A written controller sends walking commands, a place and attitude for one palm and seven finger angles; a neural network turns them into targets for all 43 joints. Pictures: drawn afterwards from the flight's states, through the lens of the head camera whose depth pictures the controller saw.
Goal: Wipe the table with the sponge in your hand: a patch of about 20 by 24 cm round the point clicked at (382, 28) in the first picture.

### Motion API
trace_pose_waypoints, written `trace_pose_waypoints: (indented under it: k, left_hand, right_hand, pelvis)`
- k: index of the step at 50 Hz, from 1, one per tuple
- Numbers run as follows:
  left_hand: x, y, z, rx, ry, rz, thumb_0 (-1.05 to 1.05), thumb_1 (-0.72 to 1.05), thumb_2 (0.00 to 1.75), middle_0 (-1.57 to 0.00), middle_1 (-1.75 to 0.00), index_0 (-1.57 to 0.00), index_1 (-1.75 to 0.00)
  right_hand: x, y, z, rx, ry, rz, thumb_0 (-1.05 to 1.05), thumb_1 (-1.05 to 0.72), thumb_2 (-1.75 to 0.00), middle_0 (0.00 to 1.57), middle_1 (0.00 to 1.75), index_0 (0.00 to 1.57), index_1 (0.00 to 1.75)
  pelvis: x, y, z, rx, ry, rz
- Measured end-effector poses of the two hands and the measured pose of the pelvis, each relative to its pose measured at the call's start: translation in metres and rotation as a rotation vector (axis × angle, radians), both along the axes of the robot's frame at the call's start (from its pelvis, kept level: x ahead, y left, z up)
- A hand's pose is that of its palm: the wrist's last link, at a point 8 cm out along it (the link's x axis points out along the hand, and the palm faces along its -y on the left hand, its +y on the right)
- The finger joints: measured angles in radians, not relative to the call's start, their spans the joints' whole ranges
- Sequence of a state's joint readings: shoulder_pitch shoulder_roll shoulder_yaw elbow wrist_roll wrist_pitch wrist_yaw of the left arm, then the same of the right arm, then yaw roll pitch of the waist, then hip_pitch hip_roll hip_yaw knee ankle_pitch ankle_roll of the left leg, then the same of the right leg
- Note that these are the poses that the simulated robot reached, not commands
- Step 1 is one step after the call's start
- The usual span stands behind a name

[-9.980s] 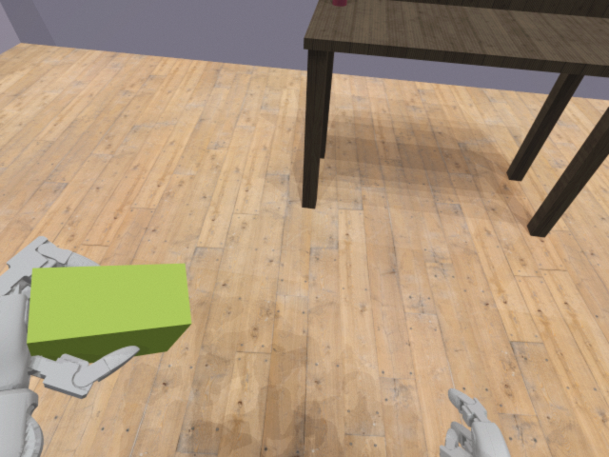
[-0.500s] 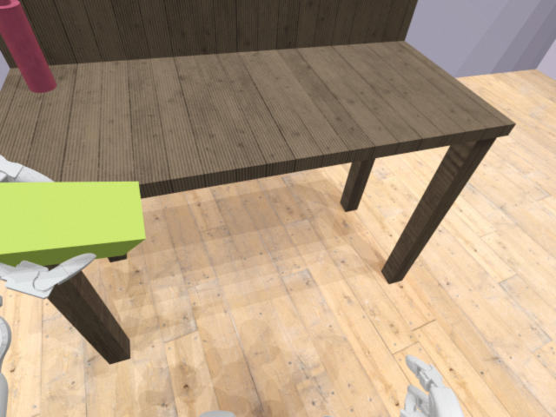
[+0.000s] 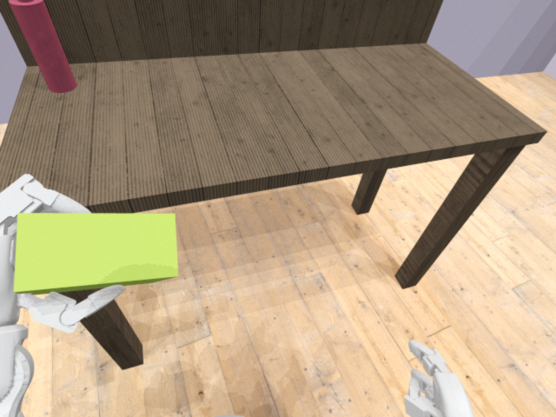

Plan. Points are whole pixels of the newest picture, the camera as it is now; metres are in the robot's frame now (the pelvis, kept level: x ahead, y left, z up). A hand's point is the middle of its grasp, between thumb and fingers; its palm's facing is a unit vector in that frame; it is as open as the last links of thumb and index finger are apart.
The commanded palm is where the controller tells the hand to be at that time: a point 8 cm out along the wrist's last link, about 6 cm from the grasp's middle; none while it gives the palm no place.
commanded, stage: shuffle to correct the standing spot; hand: left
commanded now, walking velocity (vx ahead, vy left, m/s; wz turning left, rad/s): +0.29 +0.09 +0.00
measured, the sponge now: (122, 254) +0.24 +0.20 +0.16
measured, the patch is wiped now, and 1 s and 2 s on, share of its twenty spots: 0.00 0.00 0.00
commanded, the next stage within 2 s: come to a stop and stand still in 1.10 s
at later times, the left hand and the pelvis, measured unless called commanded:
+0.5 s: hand (43, 189) +0.30 +0.31 +0.18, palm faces +0.42 -0.85 -0.32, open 10.4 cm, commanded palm +0.24 +0.34 +0.20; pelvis +0.08 +0.06 +0.00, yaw -1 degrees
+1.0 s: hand (47, 126) +0.41 +0.37 +0.18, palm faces +0.44 -0.82 -0.37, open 10.4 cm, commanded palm +0.35 +0.40 +0.20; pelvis +0.19 +0.13 +0.00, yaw +0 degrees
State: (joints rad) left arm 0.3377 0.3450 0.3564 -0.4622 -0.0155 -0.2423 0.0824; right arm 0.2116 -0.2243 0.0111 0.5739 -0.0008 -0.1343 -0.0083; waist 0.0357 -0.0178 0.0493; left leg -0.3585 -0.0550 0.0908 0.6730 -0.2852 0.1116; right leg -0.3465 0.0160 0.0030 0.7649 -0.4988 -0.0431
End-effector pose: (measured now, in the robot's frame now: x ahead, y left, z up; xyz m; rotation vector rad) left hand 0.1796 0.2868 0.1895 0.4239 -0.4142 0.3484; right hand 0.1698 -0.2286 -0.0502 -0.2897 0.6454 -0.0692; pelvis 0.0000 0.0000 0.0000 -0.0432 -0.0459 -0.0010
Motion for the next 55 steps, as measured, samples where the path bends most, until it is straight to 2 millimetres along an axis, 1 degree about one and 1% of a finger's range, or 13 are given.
trace_pose_waypoints:
  k: [5,13,15,19,23,26,29,33,37,41,46,51,55]
  left_hand:
    - [0.026,0.017,-0.001,0.006,0.050,0.006,-0.01,-0.52,1.01,-0.68,-1.36,-0.71,-1.35]
    - [0.057,0.018,0.013,0.047,0.120,-0.063,-0.02,-0.52,1.01,-0.68,-1.36,-0.71,-1.35]
    - [0.063,0.022,0.016,0.078,0.135,-0.064,-0.01,-0.52,1.01,-0.68,-1.36,-0.71,-1.35]
    - [0.060,0.041,0.013,0.141,0.078,-0.030,-0.01,-0.52,1.01,-0.68,-1.36,-0.71,-1.35]
    - [0.067,0.061,0.004,0.046,0.037,0.024,-0.02,-0.52,1.01,-0.68,-1.36,-0.71,-1.35]
    - [0.083,0.070,0.002,-0.016,-0.020,0.011,-0.02,-0.52,1.01,-0.68,-1.36,-0.71,-1.35]
    - [0.103,0.081,0.006,0.027,-0.075,-0.025,-0.02,-0.52,1.01,-0.68,-1.36,-0.71,-1.35]
    - [0.126,0.094,0.017,0.120,-0.048,-0.024,-0.02,-0.52,1.01,-0.68,-1.36,-0.71,-1.35]
    - [0.136,0.092,0.024,0.164,0.007,-0.012,-0.02,-0.52,1.01,-0.68,-1.36,-0.71,-1.35]
    - [0.144,0.094,0.018,0.134,0.070,0.012,-0.02,-0.52,1.01,-0.68,-1.36,-0.71,-1.35]
    - [0.164,0.113,0.008,0.049,0.112,0.075,-0.02,-0.52,1.01,-0.68,-1.36,-0.71,-1.35]
    - [0.199,0.125,0.002,0.042,0.040,0.054,-0.02,-0.52,1.01,-0.68,-1.36,-0.71,-1.35]
    - [0.230,0.115,0.011,0.067,0.036,-0.001,-0.02,-0.52,1.01,-0.68,-1.36,-0.71,-1.35]
  right_hand:
    - [0.004,0.017,0.004,0.039,0.008,-0.049,0.01,-0.91,-0.90,0.20,0.29,0.20,0.30]
    - [0.007,0.038,0.005,0.048,0.094,-0.057,0.01,-0.90,-0.90,0.20,0.30,0.20,0.30]
    - [0.014,0.039,0.000,0.049,0.100,-0.061,0.01,-0.90,-0.90,0.20,0.30,0.20,0.30]
    - [0.035,0.038,-0.020,0.026,0.128,-0.035,0.01,-0.90,-0.90,0.21,0.30,0.20,0.30]
    - [0.050,0.047,-0.016,-0.003,0.158,-0.046,0.01,-0.90,-0.90,0.20,0.29,0.20,0.30]
    - [0.067,0.060,-0.013,-0.042,0.119,-0.048,0.01,-0.91,-0.90,0.20,0.29,0.20,0.30]
    - [0.085,0.078,-0.019,-0.030,0.045,-0.085,0.01,-0.91,-0.90,0.20,0.29,0.20,0.30]
    - [0.100,0.110,-0.021,0.073,0.027,-0.090,0.01,-0.91,-0.90,0.20,0.29,0.20,0.30]
    - [0.111,0.132,-0.027,0.157,0.033,-0.049,0.01,-0.90,-0.90,0.20,0.29,0.20,0.30]
    - [0.120,0.135,-0.038,0.154,0.114,-0.025,0.01,-0.90,-0.90,0.21,0.30,0.20,0.30]
    - [0.137,0.129,-0.032,0.074,0.210,-0.016,0.01,-0.90,-0.90,0.21,0.30,0.20,0.30]
    - [0.176,0.122,-0.030,0.021,0.121,-0.069,0.01,-0.90,-0.90,0.20,0.30,0.20,0.30]
    - [0.202,0.128,-0.019,0.067,0.072,-0.088,0.01,-0.91,-0.90,0.20,0.29,0.20,0.30]
  pelvis:
    - [0.017,0.012,0.009,0.018,0.004,-0.018]
    - [0.047,0.030,0.024,-0.004,0.034,-0.037]
    - [0.053,0.034,0.022,-0.009,0.038,-0.015]
    - [0.058,0.041,0.002,0.000,0.032,-0.005]
    - [0.072,0.053,0.003,0.012,0.030,-0.019]
    - [0.086,0.072,-0.001,0.029,0.020,-0.004]
    - [0.097,0.089,-0.013,0.040,0.003,-0.001]
    - [0.108,0.094,-0.007,0.055,0.009,-0.014]
    - [0.126,0.096,-0.004,0.051,0.033,-0.019]
    - [0.145,0.101,0.000,0.039,0.038,-0.001]
    - [0.171,0.112,0.012,0.060,0.052,0.002]
    - [0.193,0.126,-0.004,0.065,0.029,-0.009]
    - [0.206,0.120,0.002,0.072,0.025,-0.008]
